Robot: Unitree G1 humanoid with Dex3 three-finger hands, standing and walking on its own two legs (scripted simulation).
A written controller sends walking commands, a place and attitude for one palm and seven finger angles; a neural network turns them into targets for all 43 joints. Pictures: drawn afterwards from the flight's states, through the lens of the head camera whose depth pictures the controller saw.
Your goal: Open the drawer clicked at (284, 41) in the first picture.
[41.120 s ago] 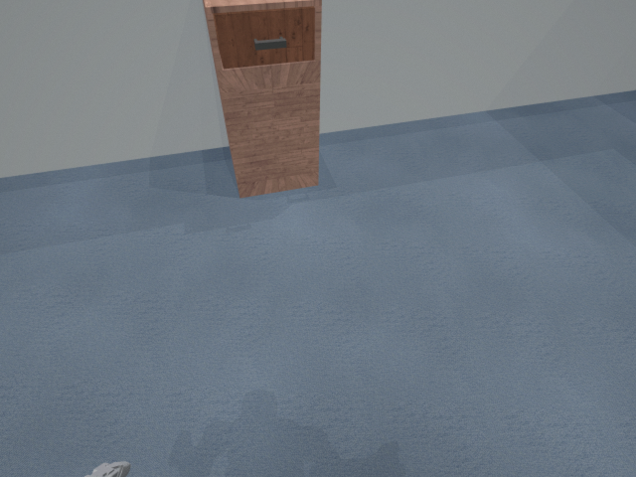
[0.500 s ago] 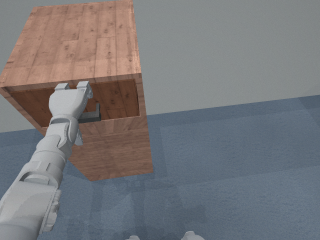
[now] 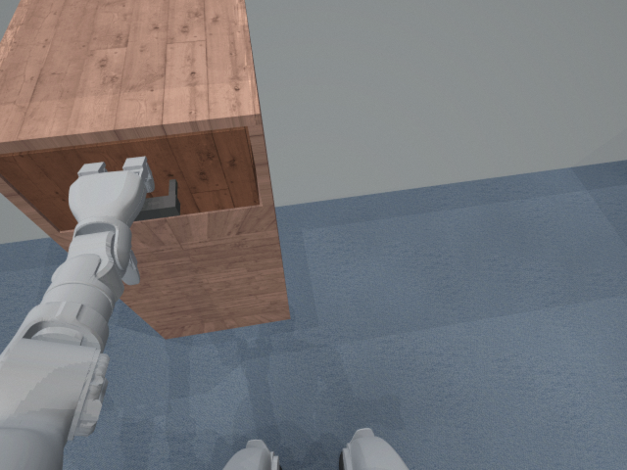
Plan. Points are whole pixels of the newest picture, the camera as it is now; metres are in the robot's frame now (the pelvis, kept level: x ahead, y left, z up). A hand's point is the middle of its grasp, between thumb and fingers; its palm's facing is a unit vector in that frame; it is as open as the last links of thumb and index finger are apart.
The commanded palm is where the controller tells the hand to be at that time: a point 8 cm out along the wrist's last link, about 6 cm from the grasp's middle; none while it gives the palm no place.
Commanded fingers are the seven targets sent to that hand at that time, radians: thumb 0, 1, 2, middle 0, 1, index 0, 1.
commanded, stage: lower the fingers behind the handle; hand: left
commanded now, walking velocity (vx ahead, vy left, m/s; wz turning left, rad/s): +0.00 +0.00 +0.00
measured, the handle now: (142, 199) +0.51 +0.25 -0.01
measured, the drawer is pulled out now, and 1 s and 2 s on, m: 0.00 0.00 0.00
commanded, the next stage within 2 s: lift the hand off the handle in 0.84 s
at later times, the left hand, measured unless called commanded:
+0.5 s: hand (122, 222) +0.46 +0.26 +0.00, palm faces +0.00 +0.02 -1.00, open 13.7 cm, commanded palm +0.44 +0.26 +0.02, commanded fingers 0.00 -0.50 0.30 -0.30 -1.20 -0.30 -1.20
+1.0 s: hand (123, 224) +0.46 +0.26 +0.00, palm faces -0.01 +0.06 -1.00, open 13.7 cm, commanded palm +0.45 +0.24 +0.02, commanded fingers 0.00 -0.50 0.30 -0.30 -1.20 -0.30 -1.20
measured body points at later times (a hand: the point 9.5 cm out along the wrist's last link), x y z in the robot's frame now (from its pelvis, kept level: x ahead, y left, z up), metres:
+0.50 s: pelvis +0.00 +0.01 -0.02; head +0.09 +0.01 +0.42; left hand +0.45 +0.26 +0.06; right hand +0.06 -0.25 -0.15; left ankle +0.03 +0.12 -0.69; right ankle +0.05 -0.11 -0.69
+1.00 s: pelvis -0.01 +0.01 -0.03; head +0.09 +0.01 +0.41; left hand +0.45 +0.26 +0.05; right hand +0.03 -0.26 -0.16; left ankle +0.03 +0.12 -0.69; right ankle +0.05 -0.11 -0.69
